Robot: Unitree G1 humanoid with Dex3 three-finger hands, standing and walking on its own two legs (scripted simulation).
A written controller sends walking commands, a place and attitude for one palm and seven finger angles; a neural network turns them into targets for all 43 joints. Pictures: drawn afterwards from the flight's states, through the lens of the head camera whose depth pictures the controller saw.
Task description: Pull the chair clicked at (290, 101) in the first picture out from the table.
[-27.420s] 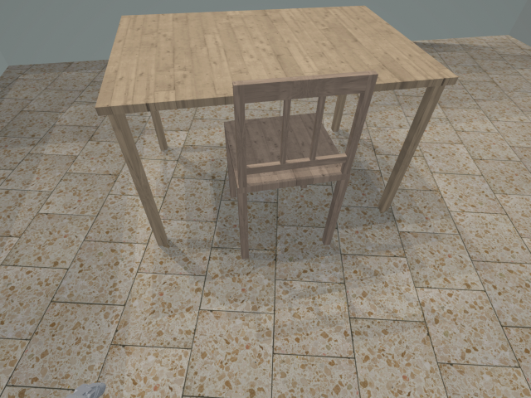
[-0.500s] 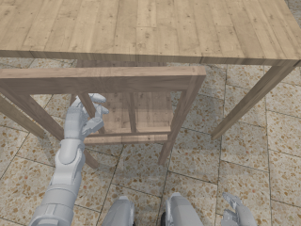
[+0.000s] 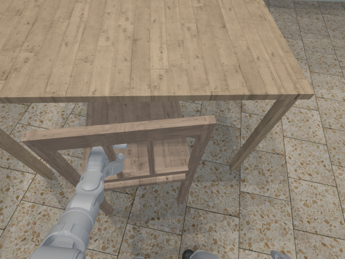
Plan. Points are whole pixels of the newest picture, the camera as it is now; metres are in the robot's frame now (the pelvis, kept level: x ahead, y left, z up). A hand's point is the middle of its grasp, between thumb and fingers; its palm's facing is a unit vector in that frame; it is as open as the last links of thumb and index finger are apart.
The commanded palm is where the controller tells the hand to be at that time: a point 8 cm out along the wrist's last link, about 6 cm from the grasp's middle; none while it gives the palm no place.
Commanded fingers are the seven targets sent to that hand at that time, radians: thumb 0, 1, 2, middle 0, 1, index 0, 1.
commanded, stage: step backward, pulling the chair out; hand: left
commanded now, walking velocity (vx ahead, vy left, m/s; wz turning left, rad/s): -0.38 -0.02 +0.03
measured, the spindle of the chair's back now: (114, 161) +0.38 +0.16 -0.11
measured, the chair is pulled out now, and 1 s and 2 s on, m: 0.06 0.22 0.46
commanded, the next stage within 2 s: none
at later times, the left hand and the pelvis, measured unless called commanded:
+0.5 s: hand (122, 200) +0.26 +0.12 -0.07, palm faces +0.00 -0.99 -0.15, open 5.0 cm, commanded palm +0.25 +0.17 -0.06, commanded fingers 0.00 0.90 0.90 -0.50 -1.45 -0.50 -1.45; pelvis -0.07 -0.01 +0.00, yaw +3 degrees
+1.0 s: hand (123, 227) +0.20 +0.11 -0.07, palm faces +0.04 -0.98 -0.19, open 5.1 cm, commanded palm +0.18 +0.16 -0.07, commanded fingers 0.00 0.90 0.90 -0.50 -1.45 -0.50 -1.45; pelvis -0.14 -0.03 +0.00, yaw -1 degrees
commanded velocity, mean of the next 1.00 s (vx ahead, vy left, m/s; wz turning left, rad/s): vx -0.38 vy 0.02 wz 0.05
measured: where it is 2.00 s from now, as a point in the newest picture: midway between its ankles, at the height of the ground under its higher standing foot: outside the picture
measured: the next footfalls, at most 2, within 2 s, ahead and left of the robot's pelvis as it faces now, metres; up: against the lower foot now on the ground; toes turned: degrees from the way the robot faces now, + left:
right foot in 0.76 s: -0.07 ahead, -0.15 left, +0.00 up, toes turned -2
left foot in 1.12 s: -0.15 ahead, +0.12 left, +0.00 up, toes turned -1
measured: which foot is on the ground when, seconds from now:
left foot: down 0.00-0.90, up 0.92-1.00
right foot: down 0.00-0.56, up 0.58-0.74, down 0.76-1.00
